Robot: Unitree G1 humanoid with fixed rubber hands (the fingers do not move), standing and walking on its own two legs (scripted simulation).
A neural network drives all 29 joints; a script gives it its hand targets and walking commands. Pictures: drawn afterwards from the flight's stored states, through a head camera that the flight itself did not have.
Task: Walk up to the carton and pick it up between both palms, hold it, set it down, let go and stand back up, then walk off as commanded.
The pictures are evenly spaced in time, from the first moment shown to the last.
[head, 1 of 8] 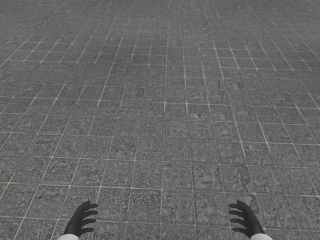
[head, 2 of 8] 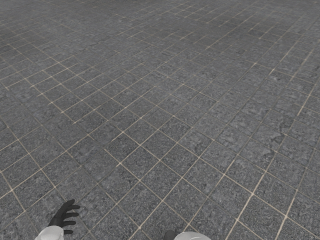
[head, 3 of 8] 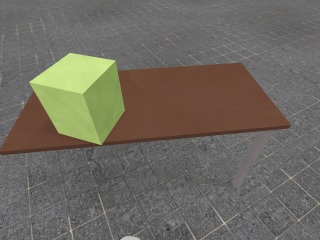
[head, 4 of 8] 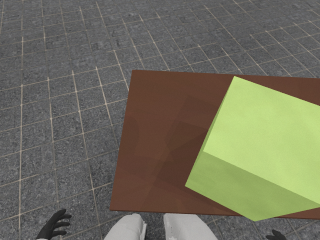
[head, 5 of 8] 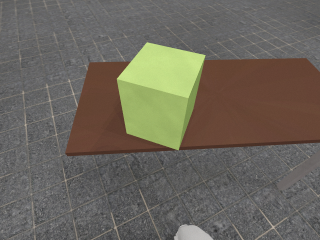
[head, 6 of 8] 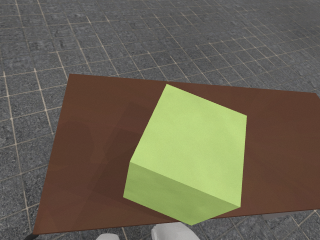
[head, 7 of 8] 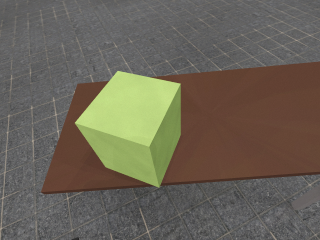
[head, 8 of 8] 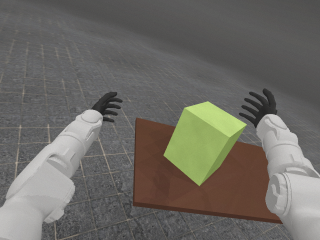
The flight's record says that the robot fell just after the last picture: yes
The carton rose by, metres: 0.04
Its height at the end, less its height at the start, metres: +0.00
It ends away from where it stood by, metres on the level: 0.15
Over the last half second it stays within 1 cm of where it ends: no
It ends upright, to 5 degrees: yes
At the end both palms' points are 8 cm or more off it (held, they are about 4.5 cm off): yes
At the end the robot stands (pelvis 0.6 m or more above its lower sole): yes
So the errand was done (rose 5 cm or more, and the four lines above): no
